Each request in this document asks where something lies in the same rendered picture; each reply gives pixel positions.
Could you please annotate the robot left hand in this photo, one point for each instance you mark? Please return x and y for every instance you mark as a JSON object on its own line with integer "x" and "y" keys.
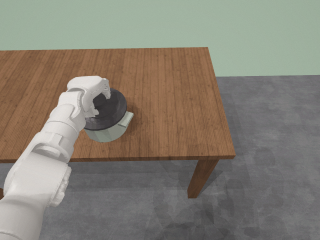
{"x": 96, "y": 85}

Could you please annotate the knob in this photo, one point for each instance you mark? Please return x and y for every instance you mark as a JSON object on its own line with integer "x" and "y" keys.
{"x": 100, "y": 102}

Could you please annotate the pot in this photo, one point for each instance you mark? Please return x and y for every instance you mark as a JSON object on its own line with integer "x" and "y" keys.
{"x": 112, "y": 133}

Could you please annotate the robot left upper arm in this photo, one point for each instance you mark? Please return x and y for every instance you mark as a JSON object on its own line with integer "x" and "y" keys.
{"x": 40, "y": 182}

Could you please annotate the left robot forearm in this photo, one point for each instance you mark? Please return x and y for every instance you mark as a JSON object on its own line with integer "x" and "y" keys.
{"x": 57, "y": 138}

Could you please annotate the table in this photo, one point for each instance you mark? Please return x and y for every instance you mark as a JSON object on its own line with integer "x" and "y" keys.
{"x": 172, "y": 92}

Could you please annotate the lid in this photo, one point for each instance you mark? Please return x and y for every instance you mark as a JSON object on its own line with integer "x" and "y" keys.
{"x": 110, "y": 115}

